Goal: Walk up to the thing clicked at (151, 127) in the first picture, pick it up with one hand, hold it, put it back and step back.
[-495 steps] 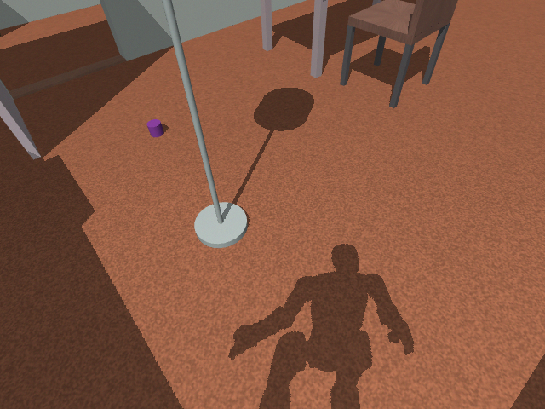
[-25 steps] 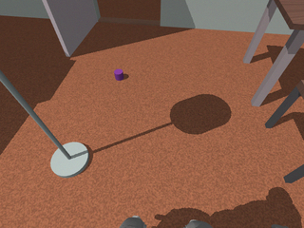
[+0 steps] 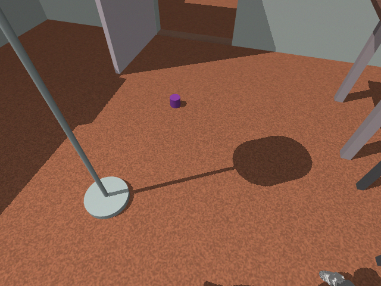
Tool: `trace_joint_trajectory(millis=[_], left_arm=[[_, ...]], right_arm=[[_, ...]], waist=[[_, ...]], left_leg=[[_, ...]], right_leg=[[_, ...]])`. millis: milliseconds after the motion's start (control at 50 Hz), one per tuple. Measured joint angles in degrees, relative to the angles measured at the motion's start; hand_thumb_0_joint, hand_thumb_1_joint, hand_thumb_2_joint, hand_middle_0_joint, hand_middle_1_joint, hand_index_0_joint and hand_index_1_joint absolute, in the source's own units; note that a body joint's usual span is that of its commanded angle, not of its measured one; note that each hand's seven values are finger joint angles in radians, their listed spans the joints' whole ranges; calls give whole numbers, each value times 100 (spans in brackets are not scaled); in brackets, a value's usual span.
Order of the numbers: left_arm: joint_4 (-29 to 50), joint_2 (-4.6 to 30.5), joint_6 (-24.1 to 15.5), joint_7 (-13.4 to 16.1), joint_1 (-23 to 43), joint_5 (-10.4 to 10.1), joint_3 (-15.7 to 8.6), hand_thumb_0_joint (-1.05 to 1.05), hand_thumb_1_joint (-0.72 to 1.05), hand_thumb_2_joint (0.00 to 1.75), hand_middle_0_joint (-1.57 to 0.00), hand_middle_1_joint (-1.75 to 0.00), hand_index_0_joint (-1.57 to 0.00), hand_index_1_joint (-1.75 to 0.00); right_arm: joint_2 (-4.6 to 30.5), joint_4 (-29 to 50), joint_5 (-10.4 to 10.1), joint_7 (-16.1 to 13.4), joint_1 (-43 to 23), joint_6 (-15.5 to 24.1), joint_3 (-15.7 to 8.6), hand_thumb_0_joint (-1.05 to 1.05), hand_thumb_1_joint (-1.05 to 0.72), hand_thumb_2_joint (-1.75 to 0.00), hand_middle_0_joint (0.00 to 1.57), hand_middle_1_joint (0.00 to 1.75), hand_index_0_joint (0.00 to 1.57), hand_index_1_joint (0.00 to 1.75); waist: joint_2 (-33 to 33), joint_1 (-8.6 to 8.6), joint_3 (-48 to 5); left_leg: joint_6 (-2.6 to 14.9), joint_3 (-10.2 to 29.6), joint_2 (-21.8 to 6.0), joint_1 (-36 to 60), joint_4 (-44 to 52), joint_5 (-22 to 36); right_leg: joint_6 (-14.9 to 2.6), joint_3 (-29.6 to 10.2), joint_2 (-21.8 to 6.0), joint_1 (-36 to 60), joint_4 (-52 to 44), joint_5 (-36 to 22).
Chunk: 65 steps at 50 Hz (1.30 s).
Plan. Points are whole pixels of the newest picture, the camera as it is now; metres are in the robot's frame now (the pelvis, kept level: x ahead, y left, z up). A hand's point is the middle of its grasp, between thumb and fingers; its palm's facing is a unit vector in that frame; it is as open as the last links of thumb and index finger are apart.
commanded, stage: walk up
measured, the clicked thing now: (175, 101) +1.50 +0.16 -0.73
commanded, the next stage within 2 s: stand in 0.26 s
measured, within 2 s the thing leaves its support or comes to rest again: neither
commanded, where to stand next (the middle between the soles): +0.07 -0.02 m, yaw -3 degrees
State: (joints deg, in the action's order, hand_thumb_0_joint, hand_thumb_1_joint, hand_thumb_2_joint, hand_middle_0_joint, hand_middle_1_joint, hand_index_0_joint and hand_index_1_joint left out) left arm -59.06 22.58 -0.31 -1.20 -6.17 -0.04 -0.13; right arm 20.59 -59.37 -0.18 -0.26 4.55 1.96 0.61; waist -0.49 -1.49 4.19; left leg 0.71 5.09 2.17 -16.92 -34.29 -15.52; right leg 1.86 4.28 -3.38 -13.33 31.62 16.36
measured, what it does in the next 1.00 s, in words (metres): stands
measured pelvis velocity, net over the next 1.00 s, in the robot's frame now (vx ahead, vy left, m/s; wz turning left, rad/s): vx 0.01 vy -0.02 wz -0.03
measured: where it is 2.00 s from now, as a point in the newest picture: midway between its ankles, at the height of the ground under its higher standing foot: outside the picture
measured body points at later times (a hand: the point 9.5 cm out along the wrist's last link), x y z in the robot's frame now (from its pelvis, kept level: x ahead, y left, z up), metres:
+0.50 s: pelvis +0.00 -0.01 +0.02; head +0.02 +0.00 +0.47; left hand +0.08 +0.29 -0.12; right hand +0.10 -0.31 -0.11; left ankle +0.03 +0.11 -0.73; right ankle +0.01 -0.14 -0.73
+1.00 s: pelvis +0.01 -0.02 +0.02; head +0.02 -0.02 +0.47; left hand +0.09 +0.28 -0.12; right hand +0.07 -0.31 -0.12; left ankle +0.03 +0.11 -0.73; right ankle +0.01 -0.14 -0.73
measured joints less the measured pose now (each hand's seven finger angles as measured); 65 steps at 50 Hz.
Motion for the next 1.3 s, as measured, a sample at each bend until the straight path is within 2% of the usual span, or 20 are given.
trace_joint_trajectory(millis=[260,520,920,1300], left_arm=[[-470,-125,-14,-21,231,11,-24,0,91,90,-20,-30,-20,-30],[-722,-174,-55,41,150,17,-26,0,91,90,-20,-30,-20,-30],[-659,-261,-25,41,97,47,-11,0,91,90,-20,-30,-20,-30],[-607,-262,-26,41,67,35,-12,0,91,90,-20,-30,-20,-30]], right_arm=[[-29,-468,18,29,-182,-40,32,0,-90,-90,20,30,21,30],[-94,-654,36,53,-183,-156,-113,0,-90,-90,20,30,21,30],[-205,-743,59,73,75,-193,-98,0,-90,-90,20,30,21,30],[-124,-684,47,35,-7,-154,-59,0,-90,-90,20,30,21,30]], waist=[[-21,18,-99],[-30,48,-22],[-1,129,-123],[33,95,-125]], left_leg=[[-69,137,-4,465,894,465],[-114,-45,-116,765,1384,667],[-161,-87,-157,789,1538,738],[-210,-104,-216,913,1611,669]], right_leg=[[-25,149,3,486,-839,-391],[-63,-36,96,656,-1229,-621],[-106,-82,130,588,-1233,-632],[-152,-97,185,681,-1266,-555]])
